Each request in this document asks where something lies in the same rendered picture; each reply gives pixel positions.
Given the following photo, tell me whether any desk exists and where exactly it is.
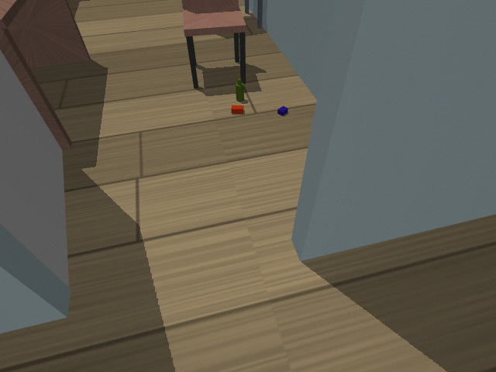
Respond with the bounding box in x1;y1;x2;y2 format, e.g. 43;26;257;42
0;0;91;149

